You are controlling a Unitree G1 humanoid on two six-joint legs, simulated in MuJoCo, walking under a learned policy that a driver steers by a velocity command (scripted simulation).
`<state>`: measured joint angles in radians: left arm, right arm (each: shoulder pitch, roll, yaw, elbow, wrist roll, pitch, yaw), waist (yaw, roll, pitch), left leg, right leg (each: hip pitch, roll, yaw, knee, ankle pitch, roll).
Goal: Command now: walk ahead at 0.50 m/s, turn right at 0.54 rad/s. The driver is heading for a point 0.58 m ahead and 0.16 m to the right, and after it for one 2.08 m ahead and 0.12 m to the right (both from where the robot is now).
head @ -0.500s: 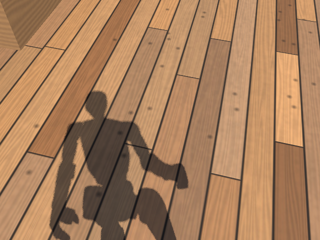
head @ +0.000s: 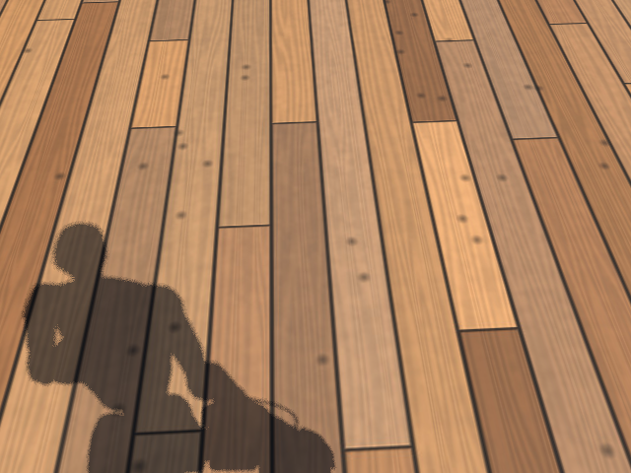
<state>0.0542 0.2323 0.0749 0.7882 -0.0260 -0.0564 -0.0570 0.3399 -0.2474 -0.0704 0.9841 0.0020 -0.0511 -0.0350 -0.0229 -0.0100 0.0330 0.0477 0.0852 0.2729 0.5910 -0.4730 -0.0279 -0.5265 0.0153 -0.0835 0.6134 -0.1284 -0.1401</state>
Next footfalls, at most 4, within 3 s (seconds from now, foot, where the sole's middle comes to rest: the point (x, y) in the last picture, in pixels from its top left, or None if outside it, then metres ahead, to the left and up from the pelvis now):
0.46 left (289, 464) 0.47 0.08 -0.75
0.98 right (461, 402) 0.59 -0.29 -0.75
1.50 left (372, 268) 0.95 -0.13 -0.75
1.96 right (433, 195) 1.18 -0.31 -0.75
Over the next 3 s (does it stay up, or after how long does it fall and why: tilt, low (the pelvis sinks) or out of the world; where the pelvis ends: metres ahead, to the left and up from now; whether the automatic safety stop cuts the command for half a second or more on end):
stays up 1.09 -0.19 0.02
